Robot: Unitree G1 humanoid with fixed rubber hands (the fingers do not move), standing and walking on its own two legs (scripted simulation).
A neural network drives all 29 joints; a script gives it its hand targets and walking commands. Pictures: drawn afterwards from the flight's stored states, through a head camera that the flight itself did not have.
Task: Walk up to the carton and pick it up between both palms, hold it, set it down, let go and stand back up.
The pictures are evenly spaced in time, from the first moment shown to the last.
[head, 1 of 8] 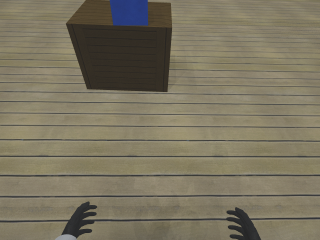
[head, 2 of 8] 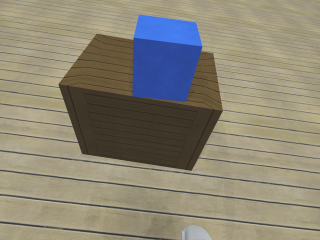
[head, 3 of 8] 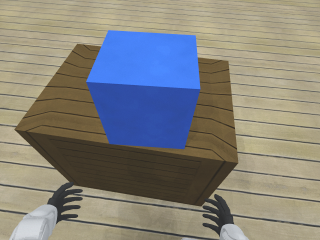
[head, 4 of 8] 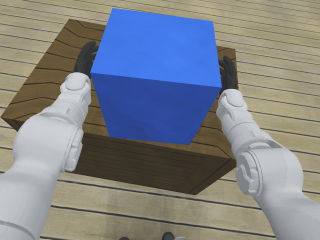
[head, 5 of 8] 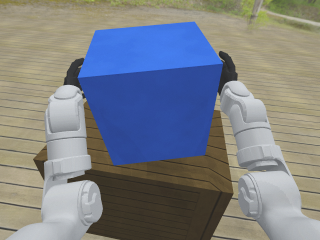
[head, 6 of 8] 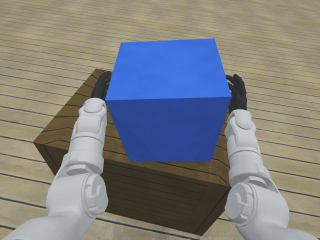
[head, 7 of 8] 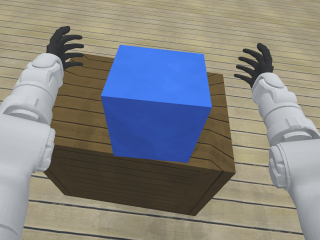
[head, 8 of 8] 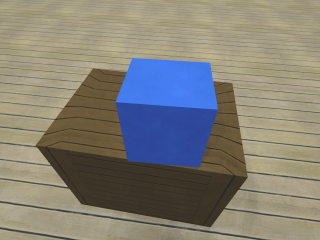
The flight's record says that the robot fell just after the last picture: no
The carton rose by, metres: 0.26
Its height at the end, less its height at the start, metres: +0.00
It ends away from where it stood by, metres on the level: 0.02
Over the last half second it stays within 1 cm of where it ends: yes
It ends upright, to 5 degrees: yes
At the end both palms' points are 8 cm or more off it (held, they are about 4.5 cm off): yes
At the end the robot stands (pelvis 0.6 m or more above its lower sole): yes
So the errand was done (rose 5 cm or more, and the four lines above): yes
